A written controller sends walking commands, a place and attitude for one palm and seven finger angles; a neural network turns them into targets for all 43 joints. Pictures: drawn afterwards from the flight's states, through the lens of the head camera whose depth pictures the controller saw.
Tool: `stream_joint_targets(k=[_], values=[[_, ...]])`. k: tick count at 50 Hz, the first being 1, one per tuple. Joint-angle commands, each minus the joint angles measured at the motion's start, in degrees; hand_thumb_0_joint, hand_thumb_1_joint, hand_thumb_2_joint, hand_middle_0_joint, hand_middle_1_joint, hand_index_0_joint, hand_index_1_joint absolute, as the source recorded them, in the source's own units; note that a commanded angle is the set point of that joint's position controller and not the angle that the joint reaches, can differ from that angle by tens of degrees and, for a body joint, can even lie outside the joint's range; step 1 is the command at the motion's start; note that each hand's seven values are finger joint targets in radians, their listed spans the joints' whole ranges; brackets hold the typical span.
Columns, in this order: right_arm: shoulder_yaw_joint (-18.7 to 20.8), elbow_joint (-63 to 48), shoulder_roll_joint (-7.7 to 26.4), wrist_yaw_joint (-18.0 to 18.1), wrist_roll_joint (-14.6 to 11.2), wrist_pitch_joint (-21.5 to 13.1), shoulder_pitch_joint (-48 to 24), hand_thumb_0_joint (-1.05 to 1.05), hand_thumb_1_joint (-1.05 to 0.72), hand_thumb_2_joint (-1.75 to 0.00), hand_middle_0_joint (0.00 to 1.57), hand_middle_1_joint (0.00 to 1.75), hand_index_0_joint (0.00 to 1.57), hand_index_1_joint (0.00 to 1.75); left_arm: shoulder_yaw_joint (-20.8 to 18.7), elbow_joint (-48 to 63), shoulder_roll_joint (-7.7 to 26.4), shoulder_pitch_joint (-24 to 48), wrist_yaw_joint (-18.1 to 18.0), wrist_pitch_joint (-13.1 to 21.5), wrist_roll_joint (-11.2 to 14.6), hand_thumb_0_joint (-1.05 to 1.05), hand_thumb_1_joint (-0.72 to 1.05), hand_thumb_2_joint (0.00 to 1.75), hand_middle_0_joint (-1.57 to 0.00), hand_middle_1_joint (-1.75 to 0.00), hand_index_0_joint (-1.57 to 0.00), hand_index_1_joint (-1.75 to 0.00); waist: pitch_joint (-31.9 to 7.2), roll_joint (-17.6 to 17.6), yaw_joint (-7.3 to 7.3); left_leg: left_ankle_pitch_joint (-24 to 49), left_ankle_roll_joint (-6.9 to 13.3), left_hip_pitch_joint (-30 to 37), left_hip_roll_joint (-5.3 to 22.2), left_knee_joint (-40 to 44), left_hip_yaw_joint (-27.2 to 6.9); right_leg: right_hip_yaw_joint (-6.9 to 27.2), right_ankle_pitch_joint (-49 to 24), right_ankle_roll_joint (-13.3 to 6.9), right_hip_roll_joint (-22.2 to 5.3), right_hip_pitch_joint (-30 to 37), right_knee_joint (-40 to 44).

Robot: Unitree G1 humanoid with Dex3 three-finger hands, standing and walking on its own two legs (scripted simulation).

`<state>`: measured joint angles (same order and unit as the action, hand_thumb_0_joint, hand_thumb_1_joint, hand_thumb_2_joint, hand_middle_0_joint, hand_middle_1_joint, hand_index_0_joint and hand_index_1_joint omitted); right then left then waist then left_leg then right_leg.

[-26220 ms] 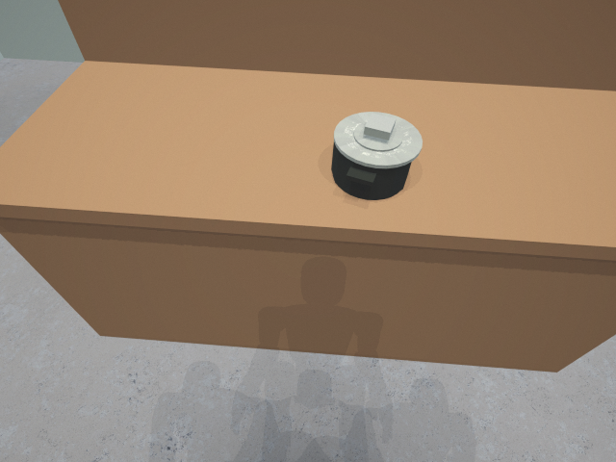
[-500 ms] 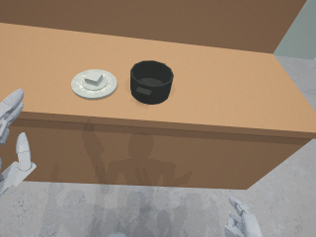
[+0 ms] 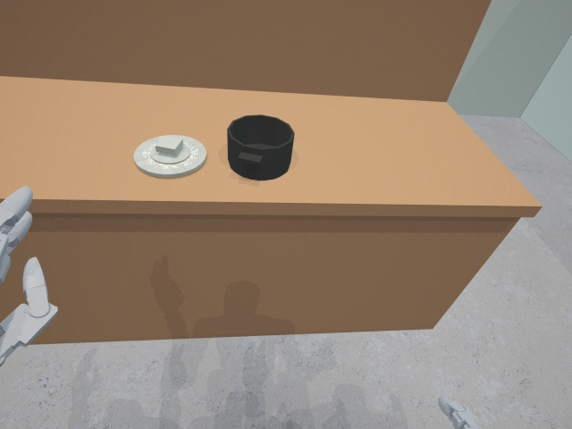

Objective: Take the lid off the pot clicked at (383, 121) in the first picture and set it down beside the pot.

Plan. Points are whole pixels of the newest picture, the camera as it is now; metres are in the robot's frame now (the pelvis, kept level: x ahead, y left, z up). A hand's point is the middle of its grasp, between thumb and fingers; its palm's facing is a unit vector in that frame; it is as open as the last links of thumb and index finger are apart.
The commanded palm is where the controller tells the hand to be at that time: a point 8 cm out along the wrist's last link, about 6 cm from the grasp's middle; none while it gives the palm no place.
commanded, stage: stop stepping back and stand still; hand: left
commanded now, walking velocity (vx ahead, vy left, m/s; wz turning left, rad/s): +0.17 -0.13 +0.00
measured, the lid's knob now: (169, 145) +0.75 +0.31 -0.02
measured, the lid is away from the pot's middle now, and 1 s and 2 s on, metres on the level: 0.22 0.22 0.22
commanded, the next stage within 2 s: let the arm hang, fingers relaxed in 0.70 s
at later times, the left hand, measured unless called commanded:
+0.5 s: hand (48, 340) +0.20 +0.29 +0.08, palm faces +0.31 -0.89 -0.35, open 7.4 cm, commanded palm none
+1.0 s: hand out of the picture -0.04 +0.21 -0.16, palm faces +0.05 -0.97 -0.24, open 7.2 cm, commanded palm none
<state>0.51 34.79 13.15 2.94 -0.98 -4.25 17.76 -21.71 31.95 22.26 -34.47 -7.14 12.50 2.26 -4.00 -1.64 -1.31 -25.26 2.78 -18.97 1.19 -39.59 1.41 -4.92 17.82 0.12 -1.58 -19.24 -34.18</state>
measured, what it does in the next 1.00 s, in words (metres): steps on the spot: right foot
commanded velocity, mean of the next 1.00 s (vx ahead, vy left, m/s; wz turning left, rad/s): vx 0.03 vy -0.02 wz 0.00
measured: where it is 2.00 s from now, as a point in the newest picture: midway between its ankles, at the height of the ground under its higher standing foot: outside the picture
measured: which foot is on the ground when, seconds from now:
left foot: down 0.00-1.00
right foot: down 0.00-0.40, up 0.42-0.76, down 0.78-1.00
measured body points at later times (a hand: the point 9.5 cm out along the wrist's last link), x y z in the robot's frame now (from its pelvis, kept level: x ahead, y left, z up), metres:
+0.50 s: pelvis -0.02 +0.04 +0.01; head -0.03 +0.06 +0.46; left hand +0.18 +0.33 +0.10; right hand +0.13 -0.21 -0.07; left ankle +0.01 +0.09 -0.72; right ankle -0.05 -0.12 -0.67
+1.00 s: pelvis -0.01 +0.01 +0.02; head +0.02 +0.02 +0.46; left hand -0.04 +0.26 -0.14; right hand -0.03 -0.21 -0.14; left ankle +0.01 +0.09 -0.72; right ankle -0.01 -0.13 -0.72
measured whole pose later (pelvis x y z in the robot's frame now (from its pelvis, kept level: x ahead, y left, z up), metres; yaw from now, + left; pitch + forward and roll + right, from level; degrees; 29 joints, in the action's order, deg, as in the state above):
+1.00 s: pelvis -0.01 +0.01 +0.02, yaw +4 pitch +0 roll -1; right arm 2.0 59.1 7.5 1.1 0.8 1.2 20.0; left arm -0.7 -61.0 12.6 -17.9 -1.8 -1.7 -0.7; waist 3.5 0.0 -1.1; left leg -11.4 3.8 -15.9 -3.6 -26.8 -0.7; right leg 2.9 14.2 0.8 0.6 -12.0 -25.6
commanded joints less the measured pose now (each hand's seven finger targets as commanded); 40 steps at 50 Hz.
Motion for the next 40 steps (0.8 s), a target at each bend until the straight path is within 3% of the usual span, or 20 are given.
stream_joint_targets(k=[1, 2, 4, 7, 9, 10, 13, 14, 16, 17, 19, 20, 21, 22, 24, 25, 31, 36, 39, 40], values=[[2.2, -11.5, 6.2, 0.8, -0.1, -7.2, -10.1, 0.00, -0.90, -0.90, 0.20, 0.30, 0.20, 0.30, -5.4, 16.6, 11.1, 5.3, -1.5, 4.5, -0.4, 0.00, 0.90, 0.90, -0.20, -0.30, -0.20, -0.30, 3.1, 16.9, -0.20, -13.0, 6.7, -1.3, 13.5, 28.6, -23.0, 1.7, 10.1, 0.4, 4.0, -2.7, -14.4], [2.2, -10.6, 5.4, 0.4, 0.2, -7.8, -10.0, 0.00, -0.90, -0.90, 0.20, 0.30, 0.20, 0.30, -5.7, 15.2, 10.6, 1.7, -1.3, 3.6, -0.8, 0.00, 0.90, 0.90, -0.20, -0.30, -0.20, -0.30, 3.5, 19.0, -0.29, -19.3, 7.2, -4.6, 14.5, 31.4, -25.2, 4.1, 9.8, 0.3, 3.2, -3.2, -19.8], [2.3, -11.0, 4.9, -0.7, 0.2, -8.6, -10.1, 0.00, -0.90, -0.90, 0.20, 0.30, 0.20, 0.30, -6.6, 19.4, 11.8, -0.4, -1.5, 3.0, -1.0, 0.00, 0.90, 0.90, -0.20, -0.30, -0.20, -0.30, 3.9, 15.3, 0.51, -14.3, 7.3, -6.2, 13.5, 29.8, -22.1, 5.3, 8.3, 0.0, 2.3, -1.2, -18.4], [1.9, -9.5, 5.5, -1.0, 0.4, -8.7, -8.5, 0.00, -0.90, -0.90, 0.20, 0.30, 0.20, 0.30, -6.5, 17.2, 10.8, -5.2, -2.0, 2.6, -0.6, 0.00, 0.90, 0.90, -0.20, -0.30, -0.20, -0.30, 3.0, 11.3, 0.79, -5.9, 3.9, -5.6, 10.5, 24.2, -13.8, 1.4, 7.2, -0.7, 2.9, 8.8, 1.7], [2.0, -9.0, 5.8, -0.5, 0.7, -7.8, -8.0, 0.00, -0.90, -0.90, 0.20, 0.30, 0.20, 0.30, -6.7, 13.1, 11.1, -5.1, -1.6, 2.7, -1.2, 0.00, 0.90, 0.90, -0.20, -0.30, -0.20, -0.30, 3.4, 7.8, 0.35, -6.0, 2.2, -9.1, 6.7, 18.4, -9.7, 2.8, 3.4, -1.8, 2.1, 15.1, 11.2], [2.4, -8.9, 5.8, -0.2, 0.6, -7.3, -7.9, 0.00, -0.90, -0.90, 0.20, 0.30, 0.20, 0.30, -6.2, 13.2, 10.6, -1.3, -1.2, 3.3, -0.9, 0.00, 0.90, 0.90, -0.20, -0.30, -0.20, -0.30, 3.2, 5.3, -0.06, -6.5, 1.5, -10.2, 4.6, 13.9, -7.4, 5.9, 5.4, -3.6, -0.2, 15.5, 13.7], [3.5, -8.1, 5.3, 0.2, 0.6, -6.6, -6.4, 0.00, -0.90, -0.90, 0.20, 0.30, 0.20, 0.30, -6.5, 10.9, 10.9, 2.4, -1.1, 3.9, -0.3, 0.00, 0.90, 0.90, -0.20, -0.30, -0.20, -0.30, 3.3, -7.6, -0.43, -0.8, -0.7, -7.5, -0.9, -6.1, -1.3, 26.3, 23.8, -10.8, -13.1, 4.7, 22.7], [3.5, -7.8, 5.3, -0.1, 0.5, -6.3, -6.7, 0.00, -0.90, -0.90, 0.20, 0.30, 0.20, 0.30, -5.6, 9.9, 9.8, 2.3, -1.1, 3.6, -0.1, 0.00, 0.90, 0.90, -0.20, -0.30, -0.20, -0.30, 4.7, -7.1, -0.80, 1.1, -0.9, -5.5, -0.6, -8.7, -1.3, 27.4, 22.4, -11.9, -14.4, 1.3, 23.1], [2.6, -7.8, 4.8, -0.1, 0.4, -5.7, -7.4, 0.00, -0.90, -0.90, 0.20, 0.30, 0.20, 0.30, -4.6, 10.7, 9.0, 3.4, -1.1, 3.4, 0.0, 0.00, 0.90, 0.90, -0.20, -0.30, -0.20, -0.30, 5.6, -4.9, -1.48, 3.0, -0.3, 0.8, 1.2, 3.6, -1.9, 18.9, 15.0, -9.5, -12.2, -0.7, 18.3], [1.9, -8.0, 4.6, 0.4, 0.5, -5.9, -8.3, 0.00, -0.90, -0.90, 0.20, 0.30, 0.20, 0.30, -3.7, 11.0, 8.1, 3.3, -1.1, 3.5, 0.0, 0.00, 0.90, 0.90, -0.20, -0.30, -0.20, -0.30, 6.5, -1.0, -1.45, 2.5, 0.4, 4.3, 1.3, 10.8, -2.9, 13.6, 13.0, -6.7, -8.2, -2.0, 15.1], [1.8, -9.0, 6.0, 0.9, 0.5, -7.0, -10.7, 0.00, -0.90, -0.90, 0.20, 0.30, 0.20, 0.30, -3.4, 13.8, 8.0, 4.3, -0.9, 4.1, 0.1, 0.00, 0.90, 0.90, -0.20, -0.30, -0.20, -0.30, 8.4, 13.3, -0.64, -5.3, 2.1, 4.4, 8.7, 25.7, -16.5, 4.5, 7.2, -1.7, 0.7, -2.6, 3.4], [1.2, -9.0, 5.1, 0.8, 0.6, -7.4, -11.0, 0.00, -0.90, -0.90, 0.20, 0.30, 0.20, 0.30, -3.8, 14.7, 8.6, 5.4, -1.0, 4.2, -0.7, 0.00, 0.90, 0.90, -0.20, -0.30, -0.20, -0.30, 8.7, 17.3, -0.13, -13.6, 2.6, 0.1, 12.8, 32.9, -24.8, 3.8, 6.6, -0.5, 3.4, -0.4, -4.4], [6.6, 6.5, 15.9, -3.4, 2.6, -6.8, -5.8, 0.00, -0.90, -0.90, 0.20, 0.30, 0.20, 0.30, 14.0, -33.7, -3.9, 14.9, 5.1, -7.8, -7.2, 0.00, 0.90, 0.90, -0.20, -0.30, -0.20, -0.30, 12.1, 14.6, -5.14, 15.2, 6.1, -1.1, 11.7, 21.8, -29.7, 5.1, 8.7, -1.3, 1.8, -14.2, -19.9], [5.3, 4.3, 10.1, -2.9, 2.4, -2.1, -1.6, 0.00, -0.90, -0.90, 0.20, 0.30, 0.20, 0.30, 13.9, -35.5, -6.0, 12.3, 5.8, -11.9, -5.5, 0.00, 0.90, 0.90, -0.20, -0.30, -0.20, -0.30, 5.9, 8.7, -3.24, 31.0, 7.5, 5.4, 13.1, 18.4, -27.0, 8.6, 12.1, -0.8, 1.0, -15.9, -25.8], [4.8, 2.1, 8.2, -2.3, 3.2, -0.8, 0.0, 0.00, -0.90, -0.90, 0.20, 0.30, 0.20, 0.30, 16.5, -40.2, -7.8, 15.3, 5.7, -12.6, -4.9, 0.00, 0.90, 0.90, -0.20, -0.30, -0.20, -0.30, -1.2, -6.5, -2.08, 46.8, 10.2, 13.6, 13.9, 15.1, -25.3, 10.2, 12.3, 0.3, 1.0, -17.4, -30.2], [4.5, 3.1, 8.1, -2.2, 3.2, -0.1, 0.1, 0.00, -0.90, -0.90, 0.20, 0.30, 0.20, 0.30, 16.8, -43.7, -7.8, 17.4, 5.9, -12.8, -4.9, 0.00, 0.90, 0.90, -0.20, -0.30, -0.20, -0.30, -2.9, -7.8, -1.46, 49.4, 10.1, 16.7, 12.7, 14.8, -21.7, 10.1, 10.9, 0.9, 1.1, -18.0, -31.7], [3.2, 8.9, 5.7, -1.2, 2.5, 1.4, -3.1, 0.00, -0.90, -0.90, 0.20, 0.30, 0.20, 0.30, 19.0, -65.1, -4.0, 22.8, 6.8, -14.3, -3.8, 0.00, 0.90, 0.90, -0.20, -0.30, -0.20, -0.30, 0.9, 9.7, 0.45, 21.2, 7.8, 5.6, 8.6, 24.5, -16.1, 9.4, 5.3, 1.6, -0.7, -5.9, -16.6], [3.0, 13.9, 4.9, -1.2, 1.5, 2.4, -2.5, 0.00, -0.90, -0.90, 0.20, 0.30, 0.20, 0.30, 20.1, -78.2, -4.1, 18.1, 6.5, -13.3, -3.4, 0.00, 0.90, 0.90, -0.20, -0.30, -0.20, -0.30, 1.4, 8.5, 2.38, 8.1, 3.1, -1.7, 4.8, 21.5, -12.1, 8.6, -3.5, -0.6, 0.5, 11.5, 6.8], [3.2, 15.7, 1.7, -1.6, 1.7, 3.2, 0.6, 0.00, -0.90, -0.90, 0.20, 0.30, 0.20, 0.30, 19.8, -81.3, -4.4, 16.8, 5.7, -12.7, -3.4, 0.00, 0.90, 0.90, -0.20, -0.30, -0.20, -0.30, 2.6, 12.7, 0.75, 2.1, 1.3, 3.3, 1.5, 20.8, -11.9, 12.2, -0.5, -4.3, -2.3, 6.0, 11.1], [3.3, 16.5, 1.6, -1.5, 1.7, 3.5, 1.2, 0.00, -0.90, -0.90, 0.20, 0.30, 0.20, 0.30, 20.0, -83.0, -5.1, 17.5, 5.7, -12.4, -3.3, 0.00, 0.90, 0.90, -0.20, -0.30, -0.20, -0.30, 1.8, 6.8, 0.18, 3.0, 1.3, 4.4, 2.9, 20.5, -12.4, 11.3, -1.2, -4.0, -1.3, 6.1, 10.4]])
